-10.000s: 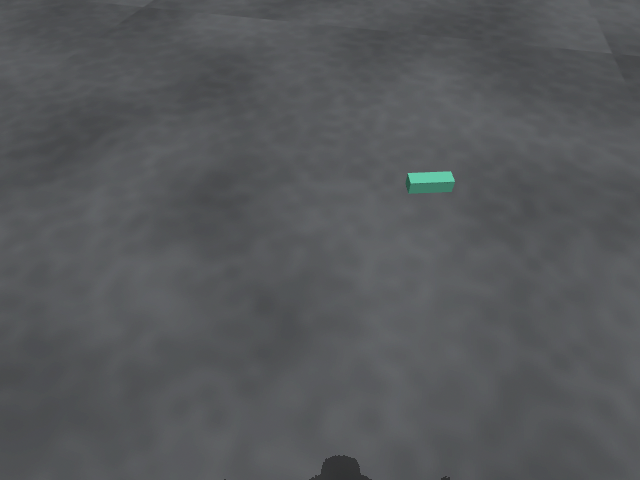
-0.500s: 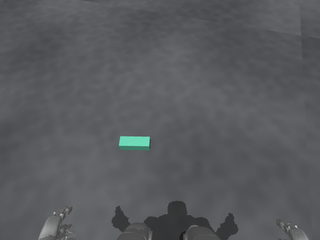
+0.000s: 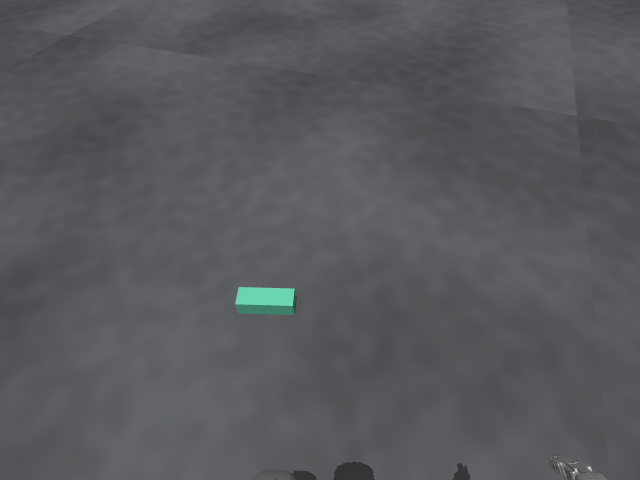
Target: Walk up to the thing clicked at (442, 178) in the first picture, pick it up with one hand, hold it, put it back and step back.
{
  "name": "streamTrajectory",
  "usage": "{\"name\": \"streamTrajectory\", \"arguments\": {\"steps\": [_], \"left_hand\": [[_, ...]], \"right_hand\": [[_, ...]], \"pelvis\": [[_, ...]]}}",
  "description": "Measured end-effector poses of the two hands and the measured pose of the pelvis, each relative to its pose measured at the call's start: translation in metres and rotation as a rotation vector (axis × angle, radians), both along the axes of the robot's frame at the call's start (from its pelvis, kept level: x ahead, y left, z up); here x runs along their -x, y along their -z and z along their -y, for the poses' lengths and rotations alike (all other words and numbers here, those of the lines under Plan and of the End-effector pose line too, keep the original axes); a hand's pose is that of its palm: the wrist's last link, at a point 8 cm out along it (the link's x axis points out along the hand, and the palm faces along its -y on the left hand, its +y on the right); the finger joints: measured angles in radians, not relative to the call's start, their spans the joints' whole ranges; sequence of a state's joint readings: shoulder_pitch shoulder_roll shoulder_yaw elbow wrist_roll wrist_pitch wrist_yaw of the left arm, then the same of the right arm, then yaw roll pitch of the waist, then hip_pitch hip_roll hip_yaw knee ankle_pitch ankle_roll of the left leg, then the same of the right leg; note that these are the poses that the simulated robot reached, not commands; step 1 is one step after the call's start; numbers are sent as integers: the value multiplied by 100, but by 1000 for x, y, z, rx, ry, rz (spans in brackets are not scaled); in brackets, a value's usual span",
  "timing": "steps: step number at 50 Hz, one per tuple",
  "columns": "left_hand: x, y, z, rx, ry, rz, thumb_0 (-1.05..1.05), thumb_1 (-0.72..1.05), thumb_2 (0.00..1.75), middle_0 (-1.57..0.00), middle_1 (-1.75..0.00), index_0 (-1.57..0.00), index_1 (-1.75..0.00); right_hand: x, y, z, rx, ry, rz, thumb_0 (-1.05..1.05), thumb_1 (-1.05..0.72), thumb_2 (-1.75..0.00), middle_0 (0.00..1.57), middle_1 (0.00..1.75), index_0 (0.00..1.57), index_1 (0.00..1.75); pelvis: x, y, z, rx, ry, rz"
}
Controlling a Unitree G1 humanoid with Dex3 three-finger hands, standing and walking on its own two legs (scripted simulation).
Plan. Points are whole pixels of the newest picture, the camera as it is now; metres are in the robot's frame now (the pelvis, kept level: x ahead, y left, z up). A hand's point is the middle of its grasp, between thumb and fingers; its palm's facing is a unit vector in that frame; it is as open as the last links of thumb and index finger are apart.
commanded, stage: walk up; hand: left
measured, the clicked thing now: (266, 301) +0.79 +0.26 -0.73
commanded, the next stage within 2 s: stand in 0.92 s
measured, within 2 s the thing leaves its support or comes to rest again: neither
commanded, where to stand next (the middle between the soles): +0.41 +0.04 m, yaw +0 degrees
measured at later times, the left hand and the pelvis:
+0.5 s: hand out of the picture +0.11 +0.29 -0.14, palm faces -0.01 -0.93 -0.38, open 7.4 cm; pelvis +0.02 +0.02 +0.00, yaw +0 degrees
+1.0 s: hand out of the picture +0.12 +0.28 -0.13, palm faces +0.02 -0.94 -0.35, open 7.4 cm; pelvis +0.02 +0.02 +0.02, yaw +1 degrees
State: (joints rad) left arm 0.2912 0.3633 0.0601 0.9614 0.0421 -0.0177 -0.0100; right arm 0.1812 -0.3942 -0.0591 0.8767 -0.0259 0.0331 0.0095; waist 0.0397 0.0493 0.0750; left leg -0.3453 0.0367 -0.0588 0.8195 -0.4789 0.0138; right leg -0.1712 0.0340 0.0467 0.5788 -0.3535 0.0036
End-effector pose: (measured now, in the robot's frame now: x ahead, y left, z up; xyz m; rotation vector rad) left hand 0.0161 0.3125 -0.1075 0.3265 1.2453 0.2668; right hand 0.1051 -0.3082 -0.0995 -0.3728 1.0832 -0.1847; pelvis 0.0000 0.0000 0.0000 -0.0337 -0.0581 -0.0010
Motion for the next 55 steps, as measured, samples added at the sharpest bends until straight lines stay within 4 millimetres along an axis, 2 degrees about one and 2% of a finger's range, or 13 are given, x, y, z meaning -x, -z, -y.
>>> {"name": "streamTrajectory", "arguments": {"steps": [3,7,13,18,23,28,32,36,40,44,50,55], "left_hand": [[4,-7,-3,-14,-9,7,0,90,90,-21,-30,-20,-30],[-4,-7,-16,-21,-9,33,0,90,90,-21,-30,-21,-30],[-32,-4,-28,-17,17,44,0,90,90,-21,-30,-20,-30],[-58,-5,-24,-21,50,93,0,90,90,-20,-30,-20,-30],[-72,-5,-17,-4,67,98,0,90,90,-21,-30,-20,-30],[-97,-5,-18,22,60,111,0,90,90,-21,-30,-20,-30],[-115,-4,-19,34,59,142,0,90,90,-21,-30,-20,-30],[-124,-4,-19,38,56,151,0,90,90,-21,-30,-20,-30],[-124,-6,-17,41,57,147,0,90,90,-21,-30,-20,-30],[-115,-9,-15,40,51,131,0,90,90,-21,-30,-20,-30],[-91,-11,-11,37,33,78,0,90,90,-20,-30,-20,-30],[-68,-11,-6,39,24,27,0,90,90,-20,-30,-20,-30]], "right_hand": [[1,2,-2,-21,2,-4,0,-90,-90,20,30,21,30],[3,7,-11,-23,-10,-27,0,-91,-90,20,30,21,30],[16,5,-30,-45,14,-44,0,-91,-90,20,30,21,30],[21,9,-29,-58,43,-68,0,-90,-90,20,30,21,30],[15,13,-29,-55,68,-81,1,-90,-90,20,30,21,30],[11,11,-36,-52,72,-99,0,-91,-90,20,30,21,30],[3,5,-42,-46,64,-108,0,-91,-90,20,30,21,30],[-6,0,-43,-36,59,-91,0,-90,-90,20,30,21,30],[-17,-3,-43,-35,52,-68,0,-90,-90,20,30,21,30],[-25,-5,-43,-43,38,-49,0,-90,-90,20,30,21,30],[-31,-5,-43,-64,19,-33,0,-90,-90,20,30,21,30],[-25,-5,-40,-72,17,-36,0,-90,-90,20,30,21,30]], "pelvis": [[-1,-2,-3,-17,-9,-4],[-2,0,-12,-23,-33,-12],[-3,-3,-20,-39,-13,-7],[-9,-2,-14,-28,-4,-4],[-19,-2,-20,-18,-5,-10],[-29,-6,-27,-31,-6,-16],[-31,-9,-27,-27,-9,-18],[-30,-10,-28,-31,-11,-17],[-28,-12,-28,-30,-12,-15],[-26,-14,-26,-30,-17,-12],[-22,-18,-21,-31,-19,-5],[-17,-21,-18,-31,-19,2]]}}
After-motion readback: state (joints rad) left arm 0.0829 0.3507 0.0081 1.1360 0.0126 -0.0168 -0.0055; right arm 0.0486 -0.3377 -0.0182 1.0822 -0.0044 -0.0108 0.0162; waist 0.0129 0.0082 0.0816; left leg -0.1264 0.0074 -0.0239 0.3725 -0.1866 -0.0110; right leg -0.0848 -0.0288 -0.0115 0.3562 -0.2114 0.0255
